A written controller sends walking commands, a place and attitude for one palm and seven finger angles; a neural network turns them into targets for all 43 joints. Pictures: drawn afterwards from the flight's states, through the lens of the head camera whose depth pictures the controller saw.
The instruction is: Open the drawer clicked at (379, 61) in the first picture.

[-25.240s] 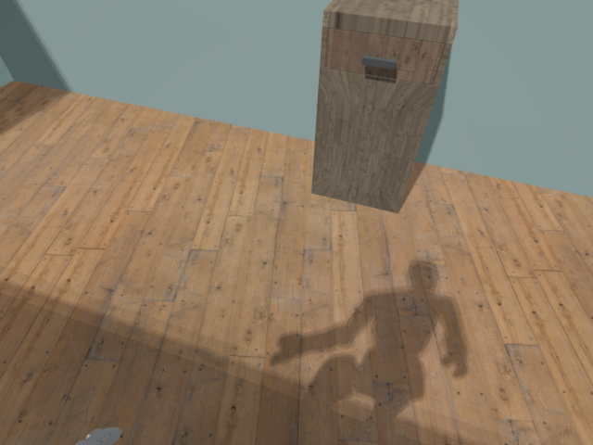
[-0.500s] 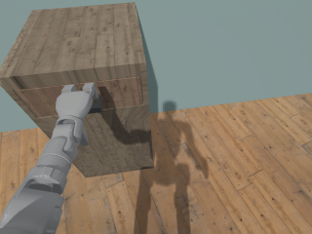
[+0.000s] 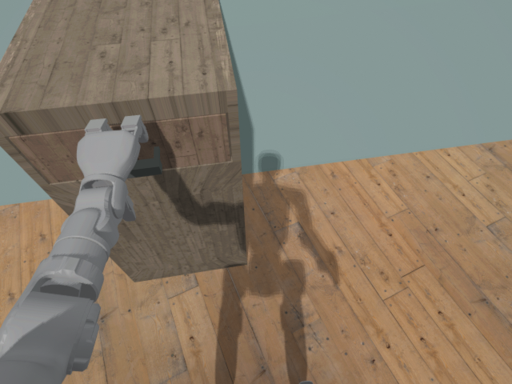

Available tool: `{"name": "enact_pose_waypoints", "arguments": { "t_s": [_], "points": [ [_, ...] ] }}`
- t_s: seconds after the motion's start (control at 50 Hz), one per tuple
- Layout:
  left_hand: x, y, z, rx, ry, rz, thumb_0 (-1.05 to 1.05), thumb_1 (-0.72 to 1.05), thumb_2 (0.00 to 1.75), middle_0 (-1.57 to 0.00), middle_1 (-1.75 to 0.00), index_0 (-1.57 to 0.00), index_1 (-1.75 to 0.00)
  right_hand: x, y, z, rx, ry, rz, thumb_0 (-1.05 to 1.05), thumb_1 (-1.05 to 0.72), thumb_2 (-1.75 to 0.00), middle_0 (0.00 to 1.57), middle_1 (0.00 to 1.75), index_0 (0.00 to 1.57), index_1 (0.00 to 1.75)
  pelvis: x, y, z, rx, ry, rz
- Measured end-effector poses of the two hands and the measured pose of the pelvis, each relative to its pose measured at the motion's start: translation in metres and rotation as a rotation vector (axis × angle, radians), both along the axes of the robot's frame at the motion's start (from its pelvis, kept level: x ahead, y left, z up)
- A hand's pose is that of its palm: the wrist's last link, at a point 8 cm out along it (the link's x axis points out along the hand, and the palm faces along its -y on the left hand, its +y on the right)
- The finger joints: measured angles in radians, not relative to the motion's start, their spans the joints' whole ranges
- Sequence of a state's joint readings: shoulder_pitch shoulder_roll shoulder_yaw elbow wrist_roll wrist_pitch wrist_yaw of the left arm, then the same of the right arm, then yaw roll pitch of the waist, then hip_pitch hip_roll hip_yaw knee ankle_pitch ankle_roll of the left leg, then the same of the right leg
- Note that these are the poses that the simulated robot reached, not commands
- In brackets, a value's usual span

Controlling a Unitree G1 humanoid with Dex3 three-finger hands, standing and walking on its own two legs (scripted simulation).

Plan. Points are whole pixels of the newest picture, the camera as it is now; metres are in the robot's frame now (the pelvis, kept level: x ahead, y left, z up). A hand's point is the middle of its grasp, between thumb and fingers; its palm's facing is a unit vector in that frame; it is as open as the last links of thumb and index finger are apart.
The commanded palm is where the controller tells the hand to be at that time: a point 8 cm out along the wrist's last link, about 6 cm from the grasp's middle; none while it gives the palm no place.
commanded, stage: re-aim the fingers above the handle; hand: left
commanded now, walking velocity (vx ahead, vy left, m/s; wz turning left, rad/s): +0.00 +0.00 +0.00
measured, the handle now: (132, 161) +0.53 +0.25 -0.02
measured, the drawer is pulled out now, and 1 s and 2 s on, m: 0.00 0.00 0.00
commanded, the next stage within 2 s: lower the fingers behind the handle in 1.02 s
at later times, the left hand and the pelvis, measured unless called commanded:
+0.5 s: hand (114, 177) +0.44 +0.24 +0.05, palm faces +0.03 +0.03 -1.00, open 13.8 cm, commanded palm +0.41 +0.23 +0.10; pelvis +0.01 +0.00 +0.00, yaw +1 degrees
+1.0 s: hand (106, 176) +0.44 +0.25 +0.05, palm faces -0.01 +0.04 -1.00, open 13.8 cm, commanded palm +0.42 +0.23 +0.10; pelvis +0.01 -0.01 +0.01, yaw +0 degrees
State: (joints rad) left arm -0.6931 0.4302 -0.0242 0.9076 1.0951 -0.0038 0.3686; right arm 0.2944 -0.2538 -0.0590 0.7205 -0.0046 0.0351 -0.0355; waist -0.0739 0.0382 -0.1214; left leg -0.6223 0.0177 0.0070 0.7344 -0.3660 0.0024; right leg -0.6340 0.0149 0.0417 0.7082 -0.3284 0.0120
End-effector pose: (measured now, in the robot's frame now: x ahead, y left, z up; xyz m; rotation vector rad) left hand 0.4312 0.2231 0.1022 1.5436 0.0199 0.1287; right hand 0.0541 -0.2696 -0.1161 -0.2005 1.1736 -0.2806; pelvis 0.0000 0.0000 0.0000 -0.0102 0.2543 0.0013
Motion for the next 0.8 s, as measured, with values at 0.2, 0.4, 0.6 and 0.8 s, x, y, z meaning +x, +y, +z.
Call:
{"name": "enact_pose_waypoints", "arguments": {
  "t_s": [0.2,0.4,0.6,0.8],
  "points": [
    [-0.015,0.014,-0.012,0.003,0.128,0.108,0.0,-0.48,0.3,-0.32,-1.2,-0.32,-1.2,0.006,0.016,-0.003,0.058,0.01,0.0,0.0,-0.91,-0.9,0.2,0.3,0.2,0.3,0.008,0.002,0.005,-0.002,-0.022,0.006],
    [-0.014,-0.012,0.001,0.0,0.011,-0.026,0.0,-0.49,0.3,-0.32,-1.2,-0.32,-1.2,0.034,0.011,0.003,0.029,-0.06,0.044,0.0,-0.9,-0.9,0.2,0.3,0.2,0.3,0.007,0.0,0.004,-0.001,-0.035,0.015],
    [-0.016,0.016,-0.004,0.034,0.121,0.137,0.0,-0.48,0.3,-0.32,-1.2,-0.32,-1.2,0.033,0.007,0.001,0.044,-0.045,0.042,0.0,-0.91,-0.9,0.2,0.3,0.2,0.3,0.007,-0.006,0.007,0.004,-0.031,0.016],
    [-0.01,-0.024,-0.006,-0.015,0.055,-0.063,0.0,-0.49,0.3,-0.32,-1.2,-0.32,-1.2,0.026,-0.003,0.002,0.002,-0.028,0.03,0.0,-0.91,-0.9,0.2,0.3,0.2,0.3,0.008,-0.008,0.004,0.003,-0.03,0.018]
  ]
}}
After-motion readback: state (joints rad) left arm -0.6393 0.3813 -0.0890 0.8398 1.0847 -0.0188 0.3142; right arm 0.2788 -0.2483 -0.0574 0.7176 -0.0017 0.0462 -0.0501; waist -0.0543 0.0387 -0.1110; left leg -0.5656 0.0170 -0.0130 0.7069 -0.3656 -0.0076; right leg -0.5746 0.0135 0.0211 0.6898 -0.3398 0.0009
